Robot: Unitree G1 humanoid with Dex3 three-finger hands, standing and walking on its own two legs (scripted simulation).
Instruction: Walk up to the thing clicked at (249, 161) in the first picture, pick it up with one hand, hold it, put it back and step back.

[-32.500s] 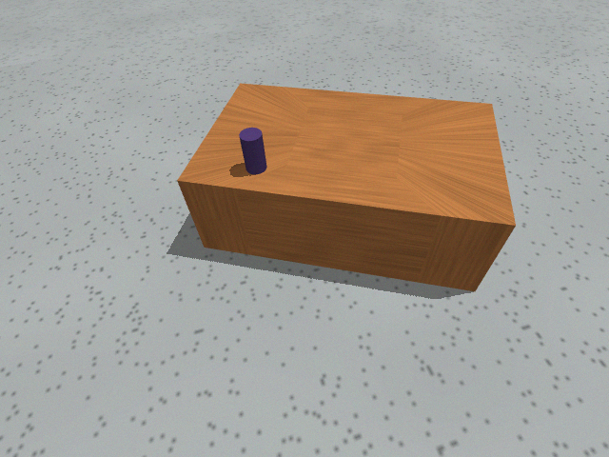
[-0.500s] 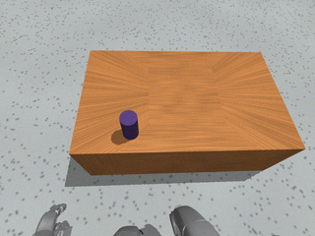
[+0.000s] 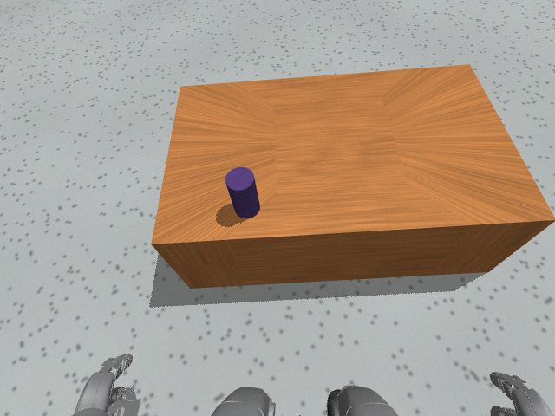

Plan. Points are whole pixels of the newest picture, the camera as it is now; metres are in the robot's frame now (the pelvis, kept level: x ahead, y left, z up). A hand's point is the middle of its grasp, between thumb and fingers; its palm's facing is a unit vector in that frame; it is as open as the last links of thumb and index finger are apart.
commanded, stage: step back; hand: left
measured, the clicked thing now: (243, 194) +0.64 +0.15 -0.30
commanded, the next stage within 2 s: none
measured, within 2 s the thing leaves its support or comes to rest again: neither
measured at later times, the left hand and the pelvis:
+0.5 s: hand out of the picture -0.07 +0.24 -0.16, palm faces -0.07 -0.91 -0.40, open 7.4 cm; pelvis -0.16 -0.04 -0.02, yaw -4 degrees
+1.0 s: hand out of the picture -0.20 +0.20 -0.15, palm faces +0.03 -0.93 -0.35, open 7.4 cm; pelvis -0.32 -0.06 +0.00, yaw +3 degrees
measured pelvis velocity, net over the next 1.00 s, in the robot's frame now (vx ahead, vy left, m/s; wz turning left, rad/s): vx -0.32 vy -0.06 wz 0.04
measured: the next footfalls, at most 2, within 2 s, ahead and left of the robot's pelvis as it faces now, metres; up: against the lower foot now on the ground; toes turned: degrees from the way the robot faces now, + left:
left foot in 0.06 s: +0.00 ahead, +0.12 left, +0.00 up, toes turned -1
right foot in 0.48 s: -0.14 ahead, -0.16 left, +0.00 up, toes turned -1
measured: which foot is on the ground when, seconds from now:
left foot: up 0.00-0.04, down 0.06-0.50, up 0.52-0.84, down 0.86-1.00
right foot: down 0.00-0.08, up 0.10-0.46, down 0.48-0.88, up 0.90-1.00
